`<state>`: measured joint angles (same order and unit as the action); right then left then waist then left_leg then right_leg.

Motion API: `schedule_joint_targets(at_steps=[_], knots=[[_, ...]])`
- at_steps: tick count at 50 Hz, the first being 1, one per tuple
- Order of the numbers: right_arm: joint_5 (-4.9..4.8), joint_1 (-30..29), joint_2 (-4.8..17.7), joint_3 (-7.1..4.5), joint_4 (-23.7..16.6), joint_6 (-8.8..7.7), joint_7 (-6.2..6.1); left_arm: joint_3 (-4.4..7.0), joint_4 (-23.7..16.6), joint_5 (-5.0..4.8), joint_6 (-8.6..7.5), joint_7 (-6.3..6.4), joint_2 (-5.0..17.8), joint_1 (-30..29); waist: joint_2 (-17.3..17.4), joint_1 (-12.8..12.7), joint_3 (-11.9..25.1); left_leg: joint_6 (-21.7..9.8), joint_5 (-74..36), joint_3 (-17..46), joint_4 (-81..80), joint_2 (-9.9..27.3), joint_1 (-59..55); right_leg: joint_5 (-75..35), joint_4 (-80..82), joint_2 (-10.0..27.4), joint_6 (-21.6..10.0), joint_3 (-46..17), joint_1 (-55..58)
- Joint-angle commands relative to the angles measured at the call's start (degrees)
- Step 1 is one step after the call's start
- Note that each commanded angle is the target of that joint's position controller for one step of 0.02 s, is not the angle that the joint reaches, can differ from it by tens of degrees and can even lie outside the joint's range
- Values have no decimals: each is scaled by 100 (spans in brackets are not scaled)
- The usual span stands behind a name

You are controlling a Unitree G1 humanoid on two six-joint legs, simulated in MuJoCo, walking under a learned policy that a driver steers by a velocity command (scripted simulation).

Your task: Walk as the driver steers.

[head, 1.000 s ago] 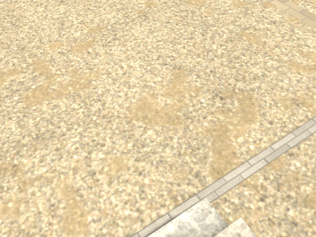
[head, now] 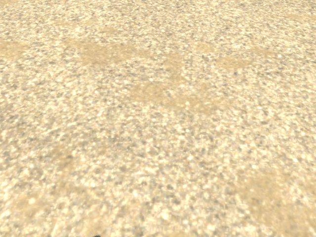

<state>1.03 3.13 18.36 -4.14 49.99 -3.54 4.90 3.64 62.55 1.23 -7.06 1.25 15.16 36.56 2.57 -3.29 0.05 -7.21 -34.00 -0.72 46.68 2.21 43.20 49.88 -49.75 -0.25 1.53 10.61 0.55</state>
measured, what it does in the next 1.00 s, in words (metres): goes down, turning left: left foot 0.21 m lower, then right foot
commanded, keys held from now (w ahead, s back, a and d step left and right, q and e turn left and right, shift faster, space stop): w+q+shift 0.38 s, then w+shift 0.20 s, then w+e+shift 0.42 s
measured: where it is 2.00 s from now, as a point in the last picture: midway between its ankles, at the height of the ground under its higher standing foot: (133, 74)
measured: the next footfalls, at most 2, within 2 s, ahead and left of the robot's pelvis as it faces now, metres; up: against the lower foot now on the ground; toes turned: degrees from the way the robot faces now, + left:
left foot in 0.10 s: +0.22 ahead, +0.04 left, -0.21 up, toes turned +13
right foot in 0.42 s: +0.61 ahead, -0.08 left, -0.21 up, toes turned +30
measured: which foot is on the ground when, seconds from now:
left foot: up 0.00-0.08, down 0.10-0.42, up 0.44-0.78, down 0.80-1.00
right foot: down 0.00-0.10, up 0.12-0.40, down 0.42-0.82, up 0.84-1.00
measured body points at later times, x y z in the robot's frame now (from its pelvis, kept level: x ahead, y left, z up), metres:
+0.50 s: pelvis +0.45 +0.01 -0.15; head +0.46 +0.00 +0.30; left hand +0.44 +0.29 -0.26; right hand +0.67 -0.19 -0.27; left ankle +0.28 +0.04 -0.74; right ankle +0.57 -0.10 -0.86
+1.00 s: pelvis +0.82 +0.24 -0.12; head +0.83 +0.26 +0.33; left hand +0.81 +0.53 -0.24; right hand +0.97 +0.00 -0.23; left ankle +0.75 +0.31 -0.86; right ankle +0.85 +0.10 -0.75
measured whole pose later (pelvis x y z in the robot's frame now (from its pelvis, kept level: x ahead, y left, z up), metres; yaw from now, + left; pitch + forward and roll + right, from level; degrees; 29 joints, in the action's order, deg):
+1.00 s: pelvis +0.82 +0.24 -0.12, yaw +20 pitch +2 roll +1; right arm 1.8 19.3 14.5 -2.2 46.6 -6.1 0.2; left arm 4.8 45.8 1.2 -1.8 -2.5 18.0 15.3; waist -2.7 0.5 0.2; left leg -1.8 16.0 -7.7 25.0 0.2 10.7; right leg 12.8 -72.5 4.0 -5.5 -0.2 -35.0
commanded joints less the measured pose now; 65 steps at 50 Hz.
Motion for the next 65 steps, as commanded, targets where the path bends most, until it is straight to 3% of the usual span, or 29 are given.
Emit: schedule_joint_targets(at_steps=[1, 4, 5, 6, 7, 8, 10, 11, 13, 18, 20, 21, 22, 23, 25, 29, 36, 39, 40, 41, 42, 44, 49, 57, 61, 62, 63, 64, 65], knots=[[26, 86, -256, 194, 26, 79, -38, -134, -541, 206, -35, -92, 220, -779, -444, 291, -1109, -147, -173, -1032, -519, -281, -2281, -3982, 459, 963, -275, -79, -2240], [322, 819, 84, 84, 205, 81, -258, -149, -101, 335, 306, 85, 442, 18, -535, 508, -812, -446, 1786, -534, -2161, -52, -3333, -6538, -2692, 1324, -571, -490, -1364], [355, 2346, 455, -127, 651, 82, -325, -100, -187, 368, 343, 111, 492, -651, -34, 1426, -456, -731, 1518, -587, -2574, -201, -4654, -5030, -4919, 761, -444, -4, -2021], [151, 2978, 795, -279, 860, 116, -342, -27, -498, 355, 317, 52, 436, -1304, 679, 1682, -561, -897, 1005, -157, -2429, 2, -5797, -1074, -6702, 35, -390, 272, -3673], [110, 3277, 1468, -352, 909, 85, -395, -55, -1206, 134, 205, 70, 493, -1146, 1196, 1071, 149, -1520, -2171, 1238, -198, 1024, -8194, -578, -6986, 216, -195, -558, -6304], [17, 3513, 1219, -310, 798, 93, -389, -162, -1410, 171, 151, 54, 691, -1495, 126, 1414, 969, -1936, 260, 2364, -708, 1309, -8800, -1008, -6165, 527, -227, -980, -7077], [61, 2699, 1027, -278, 527, 29, -606, -129, -1728, 205, -52, -49, 652, -1847, 45, 776, 793, -2066, 4528, 4322, -2304, 1992, -7079, -1887, -4476, 718, -303, -1914, -7015], [-4, 1898, 714, -138, 255, -34, -695, -41, -1755, 251, 98, -136, 821, -2285, -830, 323, -23, -1771, 4280, 3884, -2866, 1666, -4907, -2143, -3073, 865, 21, -1923, -5901], [87, 939, 661, -71, -151, -148, -706, -66, -1928, 208, 376, -97, 628, -2537, -667, -228, -819, -1820, 3471, 3647, -3163, 1411, -1932, -2585, -1539, 992, 392, -1963, -3942], [-51, 819, 730, -190, -357, -289, -464, -89, -1667, -49, 309, -117, 260, -1990, -364, -415, -140, -881, 2907, 1900, -1934, -285, -869, -4346, 719, 1, 247, -944, -435], [-46, 733, 682, -172, -392, -328, -364, 128, -1184, 37, 294, -30, 579, -166, -715, -1414, 899, -494, 1761, 1469, 702, -754, -1185, -3658, 1115, -166, 152, -768, 1177], [-46, 444, -293, 61, -683, -424, -360, 170, -986, 195, 251, 13, 915, 626, -1880, -1558, 1144, -345, 4476, 1212, 3257, -1222, -519, -1812, 1842, 1179, -45, -2742, 1491], [-158, 1283, -594, 152, -1081, -440, -324, 152, -1146, 232, 258, -19, 1043, -141, -3047, -363, 1252, -343, 6008, 998, 3970, -1324, 346, -752, 3941, 2314, -401, -6548, 1270], [-36, 1565, -420, 183, -869, -289, -334, 175, -1388, 197, 278, -69, 811, -1206, -2063, 44, 446, -367, 5640, 915, 4335, -775, 846, 1238, 4024, 2342, -928, -6934, 618], [120, 1130, -334, 173, -902, -126, -255, 157, -1432, 186, 243, -124, 463, -1786, -715, 117, -512, -248, 5287, 836, 3871, -307, 675, -98, 3653, 1839, -1000, -4924, -728], [132, 140, -352, 240, -1544, -6, -174, 37, -966, 74, 32, -113, 158, -1322, -908, 261, -624, -57, 4929, 958, 2680, -196, 651, -2659, 4060, 1247, -822, -2823, -1069], [40, -703, -131, 313, -1869, -49, -70, 163, -1179, -144, -13, -208, 815, -1268, -598, 331, -480, 317, 3584, -127, -893, -66, -1917, -5305, 4892, 1141, -1056, -1709, -1354], [85, 920, 315, 102, -1334, -131, -308, 221, -1165, -73, 77, -190, 1127, -1017, -483, 1095, 589, 257, 4286, -225, -1548, -518, -3807, -7903, 2215, 992, -867, -1441, -751], [178, 1963, 590, -12, -1042, -177, -416, 215, -1271, -54, 88, -188, 1065, -1111, -404, 1545, 1242, 237, 4548, 133, -1299, -40, -5328, -6985, 596, 716, -805, -1437, -1722], [390, 2557, 1138, -110, -1009, -229, -521, 27, -1560, -59, 80, -222, 170, -849, 979, 1388, 2107, 167, 6884, 2206, -1624, 1635, -6580, -3305, -1639, 164, -788, -1349, -3128], [322, 2424, 1327, -151, -1100, -194, -508, 23, -1765, -336, 76, -236, 127, -442, 1910, 1071, 2717, -35, 8062, 4843, -3163, 2391, -6547, -2376, -2804, -184, -886, -1684, -3924], [213, 1384, 401, 23, -1130, -204, -500, 78, -1774, -116, 184, -218, 423, -1378, 423, 776, 826, -59, 7316, 3281, -3171, 1931, -4954, -3510, -2952, 377, -899, -1519, -4542], [-12, 1578, -127, 147, -603, -412, -478, 31, -1983, 22, 592, -439, 62, -1976, 126, 284, -107, 236, 4161, 768, -3574, 1276, -3877, -3787, -2403, 782, -707, -1400, -4501], [3, 1897, 234, 111, -255, -474, -594, -184, -2750, 1, 614, -664, 158, -3663, -172, 230, -799, 602, 672, -1497, -4017, 840, -3949, -5417, 357, 303, -1005, -129, -3723], [94, 1755, 971, -73, -385, -206, -788, -8, -2348, -34, 615, -554, 731, -2025, 424, -744, 308, 683, -3171, -1491, -1391, 1201, -4633, -4527, 643, -516, -1419, 117, -1657], [131, 1442, 1072, -116, -527, -102, -775, 146, -1997, -32, 603, -467, 1004, -835, 370, -1264, 812, 572, -2772, -1320, 192, 1249, -4165, -4170, 865, -574, -1614, -216, -425], [144, 1353, 957, -123, -549, -45, -677, 312, -1774, -68, 607, -327, 1231, -347, -225, -1369, 886, 574, 431, -1346, 2399, 639, -3168, -3854, 1354, -463, -1798, -745, 604], [251, 1342, -63, 134, -846, -126, -573, 389, -1786, -122, 672, -248, 1601, -944, -1671, -538, 319, 703, 6103, -1037, 4651, -365, -943, -4958, 1052, 383, -2029, -2313, 1060], [70, 1607, 72, 183, -1553, -264, -532, 482, -2129, 11, 737, -237, 2053, -1168, -1744, -206, 1632, 792, 6282, 246, 5378, -549, 592, -3669, 2430, 1267, -3159, -5113, 2429]])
